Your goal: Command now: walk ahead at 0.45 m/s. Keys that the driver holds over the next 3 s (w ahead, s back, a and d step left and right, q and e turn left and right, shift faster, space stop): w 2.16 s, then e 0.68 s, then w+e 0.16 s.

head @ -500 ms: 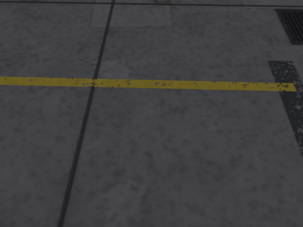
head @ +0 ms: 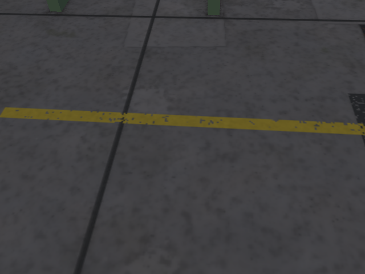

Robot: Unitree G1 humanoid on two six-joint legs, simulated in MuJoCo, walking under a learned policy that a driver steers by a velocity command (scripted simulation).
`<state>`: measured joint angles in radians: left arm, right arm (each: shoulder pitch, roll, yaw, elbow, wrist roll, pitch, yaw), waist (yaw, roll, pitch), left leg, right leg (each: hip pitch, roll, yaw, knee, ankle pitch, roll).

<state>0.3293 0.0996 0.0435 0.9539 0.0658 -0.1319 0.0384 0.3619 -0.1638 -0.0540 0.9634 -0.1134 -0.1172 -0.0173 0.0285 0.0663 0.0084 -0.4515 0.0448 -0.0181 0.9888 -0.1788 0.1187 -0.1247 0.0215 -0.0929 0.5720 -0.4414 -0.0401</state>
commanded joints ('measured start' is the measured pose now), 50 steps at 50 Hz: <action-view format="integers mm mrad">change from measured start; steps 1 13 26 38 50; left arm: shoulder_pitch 68 15 -199 195 45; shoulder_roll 32 192 156 303 288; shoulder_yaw -14 -11 -57 32 21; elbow -16 -71 -137 37 32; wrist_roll -6 -2 25 -104 -98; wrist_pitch -5 -23 74 73 38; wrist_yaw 4 -95 -84 -64 -14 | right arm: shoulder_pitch -82 173 195 48 -337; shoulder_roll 56 -240 -63 -70 -84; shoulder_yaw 23 -35 65 34 13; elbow -48 28 81 -34 -177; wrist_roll -12 62 32 225 137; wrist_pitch -24 1 -25 -24 25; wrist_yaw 8 70 68 -2 15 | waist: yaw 35 -177 -103 87 -5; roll -80 62 -33 -194 -111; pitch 105 11 122 -252 35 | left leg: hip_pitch -46 846 -56 -753 -165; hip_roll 7 368 86 9 29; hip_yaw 27 -610 -147 -26 -2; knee -446 -621 -524 903 -343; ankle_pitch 535 -87 -214 -334 303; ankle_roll -50 315 146 -92 -99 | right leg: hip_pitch -150 -1035 -314 497 -132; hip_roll -96 -41 -145 -475 -237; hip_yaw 138 261 102 767 221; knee -96 1024 46 -275 -402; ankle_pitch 139 -10 854 35 471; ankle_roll -112 -23 1 -327 -173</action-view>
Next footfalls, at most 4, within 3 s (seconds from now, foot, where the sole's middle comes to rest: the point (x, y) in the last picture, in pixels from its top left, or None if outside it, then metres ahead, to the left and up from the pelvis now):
0.18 left None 0.24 0.09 -0.88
0.68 right None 0.57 -0.19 -1.00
1.16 left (194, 219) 0.85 0.04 -1.00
1.72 right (240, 169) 1.14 -0.20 -1.00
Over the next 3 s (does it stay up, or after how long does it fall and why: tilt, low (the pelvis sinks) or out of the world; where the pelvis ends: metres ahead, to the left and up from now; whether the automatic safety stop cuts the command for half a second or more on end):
stays up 1.39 -0.12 -0.22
